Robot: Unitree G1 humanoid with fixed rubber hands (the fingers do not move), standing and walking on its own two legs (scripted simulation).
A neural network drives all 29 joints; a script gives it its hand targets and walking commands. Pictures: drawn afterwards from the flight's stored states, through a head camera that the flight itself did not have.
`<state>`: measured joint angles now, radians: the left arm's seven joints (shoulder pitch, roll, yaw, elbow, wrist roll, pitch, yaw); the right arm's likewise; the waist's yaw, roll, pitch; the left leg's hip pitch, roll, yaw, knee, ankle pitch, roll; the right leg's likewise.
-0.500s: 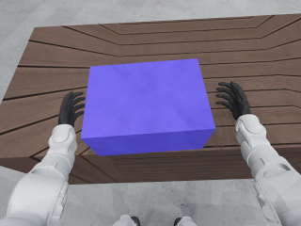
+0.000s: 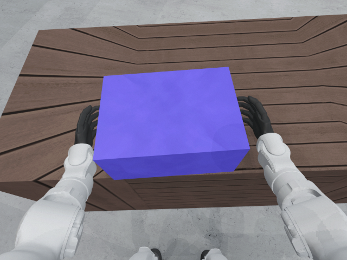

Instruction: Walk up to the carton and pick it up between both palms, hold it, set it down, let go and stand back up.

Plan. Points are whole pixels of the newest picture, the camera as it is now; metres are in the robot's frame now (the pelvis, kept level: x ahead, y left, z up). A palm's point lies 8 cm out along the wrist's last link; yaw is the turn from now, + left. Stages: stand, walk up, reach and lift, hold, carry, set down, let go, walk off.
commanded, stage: reach and lift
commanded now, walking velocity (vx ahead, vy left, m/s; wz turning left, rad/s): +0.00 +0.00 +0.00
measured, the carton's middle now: (169, 124) +0.45 +0.04 -0.03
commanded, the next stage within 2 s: none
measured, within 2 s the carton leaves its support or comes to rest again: leaves its support in 1.88 s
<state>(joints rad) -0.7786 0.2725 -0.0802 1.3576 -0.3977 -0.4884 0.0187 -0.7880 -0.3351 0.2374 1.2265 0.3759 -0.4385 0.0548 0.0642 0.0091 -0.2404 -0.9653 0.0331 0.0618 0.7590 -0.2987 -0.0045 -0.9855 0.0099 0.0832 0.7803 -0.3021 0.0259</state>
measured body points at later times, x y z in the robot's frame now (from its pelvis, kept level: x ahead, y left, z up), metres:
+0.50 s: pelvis +0.00 +0.00 +0.00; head +0.13 -0.02 +0.43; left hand +0.41 +0.24 -0.01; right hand +0.45 -0.18 -0.01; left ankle +0.01 +0.12 -0.69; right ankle +0.02 -0.13 -0.69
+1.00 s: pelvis +0.00 +0.00 +0.00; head +0.14 -0.02 +0.43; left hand +0.40 +0.24 -0.01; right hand +0.44 -0.18 -0.01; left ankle +0.01 +0.12 -0.69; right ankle +0.02 -0.13 -0.69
